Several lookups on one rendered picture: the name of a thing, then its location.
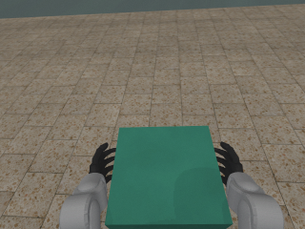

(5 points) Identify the robot right forearm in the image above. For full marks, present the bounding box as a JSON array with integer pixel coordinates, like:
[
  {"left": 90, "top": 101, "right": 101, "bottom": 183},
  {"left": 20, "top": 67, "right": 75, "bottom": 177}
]
[{"left": 226, "top": 172, "right": 285, "bottom": 229}]

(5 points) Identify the robot left hand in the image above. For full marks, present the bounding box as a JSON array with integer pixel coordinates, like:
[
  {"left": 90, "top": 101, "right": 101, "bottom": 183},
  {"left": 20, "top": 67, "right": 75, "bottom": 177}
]
[{"left": 89, "top": 142, "right": 116, "bottom": 184}]

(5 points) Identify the carton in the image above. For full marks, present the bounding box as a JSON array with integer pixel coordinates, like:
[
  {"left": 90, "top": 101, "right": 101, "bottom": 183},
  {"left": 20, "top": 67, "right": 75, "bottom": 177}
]
[{"left": 105, "top": 125, "right": 233, "bottom": 229}]

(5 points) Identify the robot right hand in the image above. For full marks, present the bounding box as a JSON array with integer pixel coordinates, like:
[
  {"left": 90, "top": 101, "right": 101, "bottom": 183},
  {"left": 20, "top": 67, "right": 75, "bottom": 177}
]
[{"left": 214, "top": 141, "right": 244, "bottom": 187}]

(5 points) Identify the robot left forearm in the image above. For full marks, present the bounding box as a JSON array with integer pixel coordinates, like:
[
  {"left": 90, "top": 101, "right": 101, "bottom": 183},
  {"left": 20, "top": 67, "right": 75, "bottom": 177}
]
[{"left": 58, "top": 173, "right": 109, "bottom": 229}]

